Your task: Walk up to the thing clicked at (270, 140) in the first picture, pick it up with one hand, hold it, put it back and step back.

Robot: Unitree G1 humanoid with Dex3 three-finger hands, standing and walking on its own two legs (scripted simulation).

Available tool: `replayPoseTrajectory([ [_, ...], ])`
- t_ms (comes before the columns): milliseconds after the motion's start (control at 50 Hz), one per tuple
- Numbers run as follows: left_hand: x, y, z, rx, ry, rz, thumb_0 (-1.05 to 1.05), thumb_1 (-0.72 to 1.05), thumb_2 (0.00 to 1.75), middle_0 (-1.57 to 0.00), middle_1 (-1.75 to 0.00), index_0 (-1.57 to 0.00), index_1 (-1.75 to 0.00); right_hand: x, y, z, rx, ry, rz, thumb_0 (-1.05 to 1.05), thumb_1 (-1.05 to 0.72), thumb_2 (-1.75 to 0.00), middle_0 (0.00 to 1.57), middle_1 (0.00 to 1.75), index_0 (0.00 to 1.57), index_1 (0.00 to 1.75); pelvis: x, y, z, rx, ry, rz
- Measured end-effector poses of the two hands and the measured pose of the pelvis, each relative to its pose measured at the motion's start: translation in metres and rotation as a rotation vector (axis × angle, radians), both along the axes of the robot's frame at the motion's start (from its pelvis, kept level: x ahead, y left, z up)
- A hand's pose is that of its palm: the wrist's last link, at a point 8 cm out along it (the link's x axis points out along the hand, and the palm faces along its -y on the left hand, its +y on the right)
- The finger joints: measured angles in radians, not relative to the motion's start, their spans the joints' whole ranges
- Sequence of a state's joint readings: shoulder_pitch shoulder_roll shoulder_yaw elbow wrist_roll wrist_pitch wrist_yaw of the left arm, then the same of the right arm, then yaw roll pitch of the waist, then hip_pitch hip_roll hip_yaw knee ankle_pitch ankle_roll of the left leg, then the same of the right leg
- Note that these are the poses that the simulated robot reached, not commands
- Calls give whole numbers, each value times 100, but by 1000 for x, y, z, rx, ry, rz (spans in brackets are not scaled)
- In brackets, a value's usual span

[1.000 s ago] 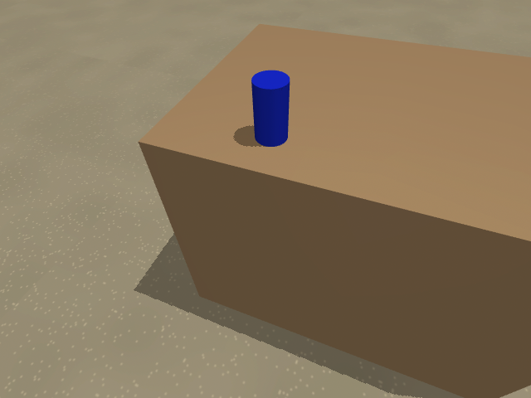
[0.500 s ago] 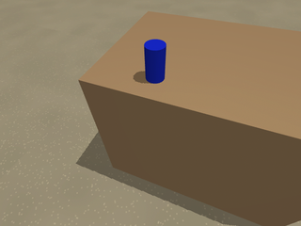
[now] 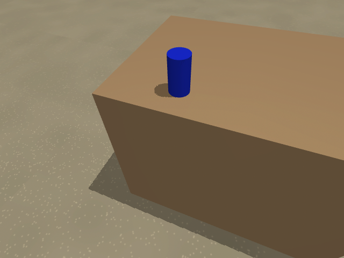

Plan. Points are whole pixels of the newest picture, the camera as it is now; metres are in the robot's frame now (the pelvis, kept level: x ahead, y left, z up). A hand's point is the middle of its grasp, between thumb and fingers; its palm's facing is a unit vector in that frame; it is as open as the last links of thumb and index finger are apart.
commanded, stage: stand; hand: left
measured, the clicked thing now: (179, 73) +0.64 +0.01 +0.09
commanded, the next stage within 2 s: walk up in 0.12 s
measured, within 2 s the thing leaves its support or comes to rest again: neither
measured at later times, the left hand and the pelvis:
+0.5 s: hand out of the picture +0.15 +0.22 -0.15, palm faces -0.16 -0.88 -0.45, open 7.4 cm; pelvis +0.07 -0.06 -0.03, yaw -10 degrees
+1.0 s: hand (114, 201) +0.33 +0.22 -0.18, palm faces -0.33 -0.85 -0.40, open 7.4 cm; pelvis +0.13 +0.00 -0.03, yaw -18 degrees
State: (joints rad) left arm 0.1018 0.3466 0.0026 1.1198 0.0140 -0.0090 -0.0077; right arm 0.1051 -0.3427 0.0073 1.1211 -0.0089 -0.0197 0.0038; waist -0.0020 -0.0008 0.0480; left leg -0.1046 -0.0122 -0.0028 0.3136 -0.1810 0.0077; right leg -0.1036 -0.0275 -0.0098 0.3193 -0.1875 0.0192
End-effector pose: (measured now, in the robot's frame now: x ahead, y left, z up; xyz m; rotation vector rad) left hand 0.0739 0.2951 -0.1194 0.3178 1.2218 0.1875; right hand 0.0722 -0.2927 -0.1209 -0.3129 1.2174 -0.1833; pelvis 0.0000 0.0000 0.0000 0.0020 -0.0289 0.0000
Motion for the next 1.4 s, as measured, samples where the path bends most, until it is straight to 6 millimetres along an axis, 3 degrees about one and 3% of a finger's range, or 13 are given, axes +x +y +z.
replayPoseTrajectory([
  [140,-7,1,-1,1,18,2,0,90,90,-20,-30,-20,-30,-5,-1,-2,7,17,-3,0,-90,-90,20,30,20,30,1,-1,0,0,3,-4],
  [220,-5,3,-3,11,50,-41,0,90,90,-20,-30,-20,-30,-7,-13,-1,4,-65,-47,0,-90,-90,20,30,20,30,8,-4,-7,14,-3,-61],
  [380,44,-15,9,56,33,-130,1,90,90,-20,-30,-20,-30,-35,-70,-7,-33,3,-128,0,-90,-90,20,30,20,30,38,-38,-14,31,-24,-125],
  [440,63,-27,6,99,3,-145,0,90,90,-20,-30,-20,-30,-30,-94,-23,-41,23,-158,1,-90,-90,20,30,20,30,53,-54,-27,1,-46,-141],
  [500,74,-39,9,116,-8,-147,0,90,90,-20,-30,-20,-30,-14,-102,-27,-34,30,-178,1,-90,-90,20,30,20,30,66,-63,-27,-6,-46,-170],
  [640,110,-54,18,117,-10,-192,0,90,90,-20,-30,-20,-30,23,-95,-18,-4,2,-176,1,-91,-90,20,30,20,30,96,-65,-17,-16,-28,-218],
  [800,177,-41,-1,104,-48,-293,0,90,90,-20,-30,-20,-30,48,-71,-21,-34,-15,-242,0,-90,-90,20,30,20,30,123,-39,-30,-13,-6,-259],
  [900,230,-29,-24,78,-101,-326,0,90,90,-20,-30,-20,-30,54,-45,-19,-70,-32,-262,0,-90,-90,20,30,20,30,130,-15,-41,8,-10,-282],
  [1000,260,-32,-23,48,-117,-382,0,90,90,-20,-30,-20,-30,49,-25,-3,-75,-58,-292,0,-90,-90,20,30,20,30,131,-4,-32,-22,7,-314],
  [1180,264,-40,-19,46,-104,-471,0,90,90,-20,-30,-20,-30,9,-28,-5,-106,-79,-335,0,-90,-90,20,30,20,30,118,3,-36,-14,9,-386],
  [1260,249,-45,-17,60,-109,-479,0,90,90,-20,-30,-20,-30,-15,-36,-17,-99,-71,-375,0,-90,-90,20,30,20,30,107,-2,-41,-49,-10,-397],
  [1400,226,-48,-9,42,-88,-486,0,90,90,-20,-30,-20,-30,-37,-26,-17,-73,-62,-422,1,-90,-90,20,30,20,30,101,1,-32,-3,-10,-426],
])
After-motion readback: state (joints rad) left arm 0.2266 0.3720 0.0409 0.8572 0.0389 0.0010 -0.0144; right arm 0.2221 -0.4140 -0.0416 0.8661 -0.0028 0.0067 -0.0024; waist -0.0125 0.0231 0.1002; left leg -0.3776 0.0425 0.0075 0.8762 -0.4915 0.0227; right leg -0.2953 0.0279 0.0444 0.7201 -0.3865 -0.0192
